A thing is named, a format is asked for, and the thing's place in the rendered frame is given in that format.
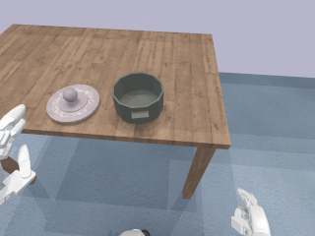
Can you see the table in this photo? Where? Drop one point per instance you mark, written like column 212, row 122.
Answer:
column 37, row 61

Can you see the pot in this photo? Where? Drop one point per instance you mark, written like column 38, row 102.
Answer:
column 138, row 97

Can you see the robot right hand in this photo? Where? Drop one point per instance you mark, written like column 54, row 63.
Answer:
column 253, row 219

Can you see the knob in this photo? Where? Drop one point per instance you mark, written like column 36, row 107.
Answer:
column 70, row 95

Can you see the lid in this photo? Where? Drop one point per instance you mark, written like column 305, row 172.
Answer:
column 66, row 112

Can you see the robot left hand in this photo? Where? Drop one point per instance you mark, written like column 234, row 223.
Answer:
column 11, row 125

